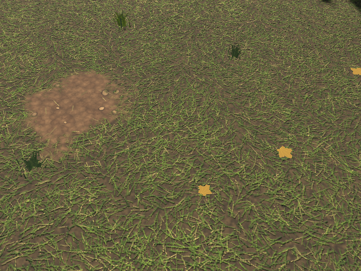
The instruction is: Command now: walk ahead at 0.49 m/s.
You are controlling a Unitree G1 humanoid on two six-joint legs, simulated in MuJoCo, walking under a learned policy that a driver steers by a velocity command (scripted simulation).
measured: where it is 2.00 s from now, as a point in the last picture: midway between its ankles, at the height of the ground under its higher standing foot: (105, 175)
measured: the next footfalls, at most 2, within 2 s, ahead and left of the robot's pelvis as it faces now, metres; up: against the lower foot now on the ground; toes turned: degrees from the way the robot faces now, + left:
right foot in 0.28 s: +0.33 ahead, -0.16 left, +0.00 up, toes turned +4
left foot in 0.84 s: +0.54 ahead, +0.16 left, +0.00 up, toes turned +27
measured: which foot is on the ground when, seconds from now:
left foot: down 0.00-0.28, up 0.30-0.82, down 0.84-1.00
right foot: up 0.00-0.26, down 0.28-0.82, up 0.84-1.00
